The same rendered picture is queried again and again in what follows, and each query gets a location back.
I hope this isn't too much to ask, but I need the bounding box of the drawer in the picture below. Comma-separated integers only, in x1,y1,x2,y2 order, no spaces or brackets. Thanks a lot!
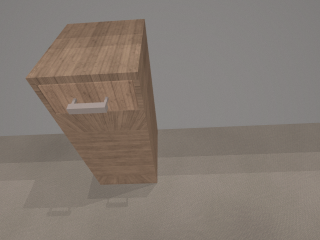
38,80,139,114

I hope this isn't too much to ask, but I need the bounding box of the cabinet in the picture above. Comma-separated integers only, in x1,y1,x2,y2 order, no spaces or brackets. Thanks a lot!
25,19,158,185

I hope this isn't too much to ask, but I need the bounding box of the handle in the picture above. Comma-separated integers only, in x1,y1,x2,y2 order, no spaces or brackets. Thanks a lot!
66,96,109,115

